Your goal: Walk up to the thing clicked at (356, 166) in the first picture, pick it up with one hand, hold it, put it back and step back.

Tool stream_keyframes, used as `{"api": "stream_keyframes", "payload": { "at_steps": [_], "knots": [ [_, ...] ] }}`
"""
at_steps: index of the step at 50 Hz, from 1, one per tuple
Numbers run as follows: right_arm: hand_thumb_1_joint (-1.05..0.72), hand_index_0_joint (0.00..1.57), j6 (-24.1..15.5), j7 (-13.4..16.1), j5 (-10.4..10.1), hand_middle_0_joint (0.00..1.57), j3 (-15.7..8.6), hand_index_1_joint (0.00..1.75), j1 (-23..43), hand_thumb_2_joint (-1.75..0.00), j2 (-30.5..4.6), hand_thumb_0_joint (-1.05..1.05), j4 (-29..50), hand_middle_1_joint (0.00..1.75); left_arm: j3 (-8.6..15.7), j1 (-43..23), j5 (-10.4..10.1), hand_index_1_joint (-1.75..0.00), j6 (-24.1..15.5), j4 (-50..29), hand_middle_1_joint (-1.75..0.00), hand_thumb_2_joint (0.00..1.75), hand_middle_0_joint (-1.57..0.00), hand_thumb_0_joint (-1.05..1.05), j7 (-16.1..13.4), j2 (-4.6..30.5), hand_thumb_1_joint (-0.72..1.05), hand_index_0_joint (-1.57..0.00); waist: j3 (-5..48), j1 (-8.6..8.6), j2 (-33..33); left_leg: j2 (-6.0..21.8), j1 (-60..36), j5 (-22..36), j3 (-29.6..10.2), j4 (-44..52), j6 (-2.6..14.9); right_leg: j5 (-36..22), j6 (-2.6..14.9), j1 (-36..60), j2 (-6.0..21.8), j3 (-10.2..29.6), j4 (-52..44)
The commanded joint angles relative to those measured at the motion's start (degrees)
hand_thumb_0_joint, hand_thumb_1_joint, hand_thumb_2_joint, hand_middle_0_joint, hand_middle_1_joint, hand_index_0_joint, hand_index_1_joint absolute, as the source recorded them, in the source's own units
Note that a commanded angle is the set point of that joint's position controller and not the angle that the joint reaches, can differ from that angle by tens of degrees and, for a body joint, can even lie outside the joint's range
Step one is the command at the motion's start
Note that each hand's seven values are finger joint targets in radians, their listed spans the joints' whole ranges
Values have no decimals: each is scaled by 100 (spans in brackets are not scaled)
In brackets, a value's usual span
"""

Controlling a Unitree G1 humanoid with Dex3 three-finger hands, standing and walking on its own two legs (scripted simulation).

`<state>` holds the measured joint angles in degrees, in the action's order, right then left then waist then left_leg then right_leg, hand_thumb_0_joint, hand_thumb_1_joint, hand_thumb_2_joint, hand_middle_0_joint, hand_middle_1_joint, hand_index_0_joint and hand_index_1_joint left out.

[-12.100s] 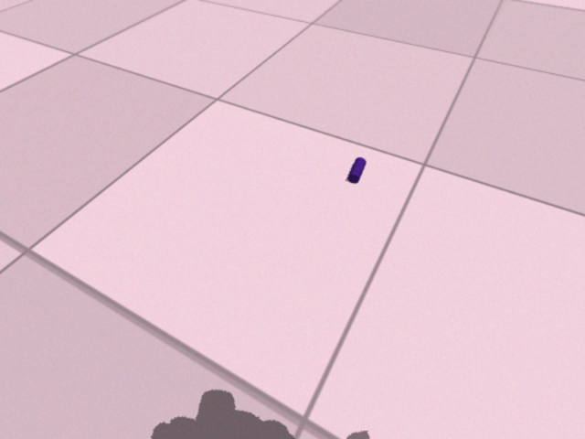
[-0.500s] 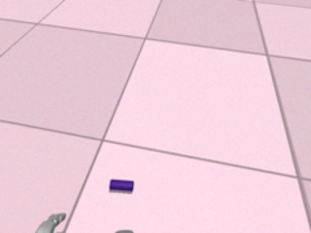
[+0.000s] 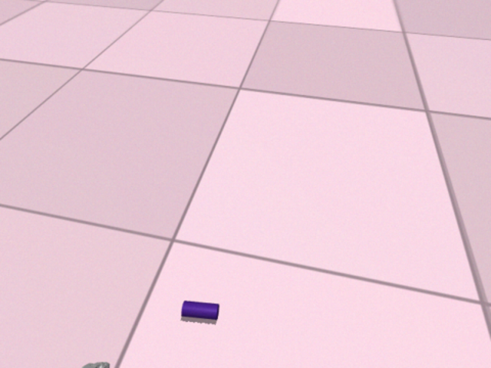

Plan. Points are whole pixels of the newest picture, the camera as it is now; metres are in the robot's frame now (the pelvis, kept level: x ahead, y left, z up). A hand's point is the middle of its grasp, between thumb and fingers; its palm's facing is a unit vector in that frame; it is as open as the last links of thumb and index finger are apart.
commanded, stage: walk up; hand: left
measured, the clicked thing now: (200, 310) +0.45 +0.22 -0.75
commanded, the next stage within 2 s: stand in 0.56 s
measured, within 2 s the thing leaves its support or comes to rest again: neither
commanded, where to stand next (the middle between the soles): +0.05 -0.01 m, yaw +0 degrees
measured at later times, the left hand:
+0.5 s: hand out of the picture +0.07 +0.26 -0.16, palm faces +0.01 -0.94 -0.33, open 7.4 cm
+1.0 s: hand out of the picture +0.10 +0.25 -0.15, palm faces -0.01 -0.94 -0.34, open 7.4 cm
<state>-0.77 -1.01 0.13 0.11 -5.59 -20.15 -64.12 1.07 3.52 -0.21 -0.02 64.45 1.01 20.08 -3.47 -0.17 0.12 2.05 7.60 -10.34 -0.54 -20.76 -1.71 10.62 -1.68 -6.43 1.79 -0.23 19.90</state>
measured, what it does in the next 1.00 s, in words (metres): stands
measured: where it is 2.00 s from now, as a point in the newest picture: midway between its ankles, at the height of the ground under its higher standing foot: outside the picture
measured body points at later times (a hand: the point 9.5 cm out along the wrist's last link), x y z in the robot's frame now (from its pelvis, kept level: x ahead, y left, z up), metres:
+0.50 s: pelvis +0.01 +0.00 +0.00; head +0.02 +0.00 +0.45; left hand +0.07 +0.30 -0.13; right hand +0.09 -0.30 -0.13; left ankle +0.01 +0.14 -0.75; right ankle +0.00 -0.14 -0.75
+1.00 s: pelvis +0.02 +0.00 +0.00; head +0.03 +0.00 +0.45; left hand +0.10 +0.30 -0.13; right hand +0.10 -0.31 -0.13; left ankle +0.01 +0.14 -0.75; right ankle +0.00 -0.14 -0.75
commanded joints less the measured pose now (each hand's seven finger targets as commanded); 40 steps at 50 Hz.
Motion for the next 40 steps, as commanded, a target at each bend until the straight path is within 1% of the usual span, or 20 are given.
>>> {"api": "stream_keyframes", "payload": {
  "at_steps": [1, 7, 15, 19, 22, 23, 27, 28, 29, 30, 31, 32, 34, 36, 37, 38, 40],
  "knots": [
    [-90, 20, -125, 108, 8, 20, -244, 30, 325, -90, -1231, 0, 278, 30, 225, -279, 24, -30, -135, -252, -30, 90, -20, 0, -78, 1206, 90, -20, 441, 51, -121, 512, 26, 423, -434, 519, 244, -361, 255, 76, 500, 404, -426],
    [-90, 20, -117, 112, 16, 20, -272, 30, 343, -90, -1262, 0, 226, 30, 204, -217, 53, -30, -132, -162, -30, 90, -20, 0, -76, 1191, 90, -20, 434, 33, -169, 526, 97, 205, -497, 615, 282, -291, 231, 104, 494, 385, -488],
    [-90, 20, -108, 109, 7, 20, -270, 30, 344, -90, -1238, 0, 201, 30, 202, -127, 60, -30, -148, -114, -30, 90, -20, 0, -87, 1197, 90, -20, 501, 27, -103, 491, 2, 387, -467, 549, 274, -408, 210, 83, 524, 382, -501],
    [-90, 20, -93, 113, -10, 20, -268, 30, 258, -90, -1208, 0, 194, 30, 208, -109, 52, -30, -157, -114, -30, 90, -20, 0, -99, 1197, 90, -20, 526, 15, 0, 484, -97, 653, -447, 478, 261, -560, 208, 93, 542, 382, -489],
    [-90, 20, -86, 118, -12, 20, -275, 30, 270, -90, -1220, 0, 181, 30, 210, -122, 60, -30, -150, -125, -30, 90, -20, 0, -109, 1195, 90, -20, 533, 3, -17, 484, -38, 658, -449, 478, 263, -603, 213, 151, 543, 344, -486],
    [-90, 20, -84, 115, -13, 20, -273, 30, 319, -90, -1227, 0, 192, 30, 199, -66, 55, -30, -151, -117, -30, 90, -20, 0, -108, 1180, 90, -20, 526, 32, -57, 483, -109, 703, -455, 459, 270, -639, 202, 105, 545, 347, -486],
    [-90, 20, -78, 115, -5, 20, -265, 30, 247, -90, -1200, 0, 179, 30, 208, -128, 56, -30, -147, -140, -30, 90, -20, 0, -115, 1182, 90, -20, 476, -2, 22, 464, -12, 738, -457, 487, 260, -737, 188, 143, 554, 340, -462],
    [-90, 20, -74, 118, 49, 20, -249, 30, 234, -90, -1243, 0, 202, 30, 185, 50, 86, -30, -165, -123, -30, 90, -20, 0, -125, 1237, 90, -20, 404, 18, -23, 500, 5, 468, -457, 514, 242, -399, 186, 47, 582, 360, -503],
    [-90, 20, -74, 114, 51, 20, -255, 30, 269, -90, -1242, 0, 210, 30, 177, 80, 92, -30, -171, -99, -30, 90, -20, 0, -127, 1220, 90, -20, 341, 22, -24, 491, 13, 314, -489, 524, 243, -224, 188, -25, 572, 368, -522],
    [-90, 20, -68, 109, 55, 20, -254, 30, 253, -90, -1229, 0, 226, 30, 181, -3, 102, -30, -178, -130, -30, 90, -20, 0, -132, 1248, 90, -20, 339, -4, 20, 497, 67, 278, -497, 530, 246, -149, 197, -24, 582, 377, -532],
    [-90, 20, -66, 110, 55, 20, -251, 30, 201, -90, -1239, 0, 213, 30, 193, -41, 98, -30, -178, -157, -30, 90, -20, 0, -131, 1269, 90, -20, 375, -11, 53, 500, 77, 273, -491, 526, 266, -206, 216, 26, 598, 395, -517],
    [-90, 20, -82, 106, 57, 20, -246, 30, 225, -90, -1256, 0, 223, 30, 180, 29, 96, -30, -182, -171, -30, 90, -20, 0, -118, 1256, 90, -20, 430, 14, -7, 510, 12, 387, -487, 508, 258, -356, 221, 27, 609, 397, -498],
    [-90, 20, -102, 107, 44, 20, -242, 30, 257, -90, -1238, 0, 252, 30, 182, 56, 90, -30, -199, -200, -30, 90, -20, 0, -122, 1263, 90, -20, 573, 27, -35, 534, -118, 849, -487, 442, 252, -686, 209, 103, 615, 372, -421],
    [-90, 20, -114, 113, 39, 20, -242, 30, 229, -90, -1256, 0, 267, 30, 175, 35, 83, -30, -210, -221, -30, 90, -20, 0, -135, 1263, 90, -20, 688, 8, -6, 560, -196, 1175, -469, 354, 266, -1005, 203, 206, 630, 349, -381],
    [-90, 20, -110, 114, 36, 20, -228, 30, 194, -90, -1232, 0, 252, 30, 176, 6, 70, -30, -206, -230, -30, 90, -20, 0, -135, 1287, 90, -20, 644, -1, 17, 534, -161, 1204, -454, 371, 245, -1007, 213, 187, 623, 342, -364],
    [-90, 20, -109, 120, 35, 20, -228, 30, 203, -90, -1269, 0, 244, 30, 164, 33, 73, -30, -198, -236, -30, 90, -20, 0, -132, 1249, 90, -20, 595, 13, -52, 533, -140, 1105, -445, 384, 251, -931, 208, 174, 621, 354, -401],
    [-90, 20, -101, 124, 44, 20, -227, 30, 210, -90, -1235, 0, 262, 30, 171, 48, 80, -30, -191, -247, -30, 90, -20, 0, -136, 1288, 90, -20, 671, 13, -3, 559, -188, 1201, -448, 363, 252, -1011, 217, 212, 630, 333, -351]
  ]
}}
